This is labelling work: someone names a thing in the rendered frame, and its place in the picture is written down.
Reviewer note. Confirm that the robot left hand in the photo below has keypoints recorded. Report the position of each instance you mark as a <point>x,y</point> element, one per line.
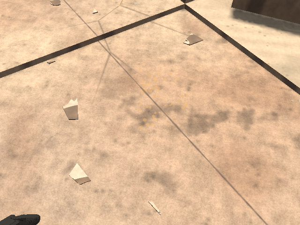
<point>29,219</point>

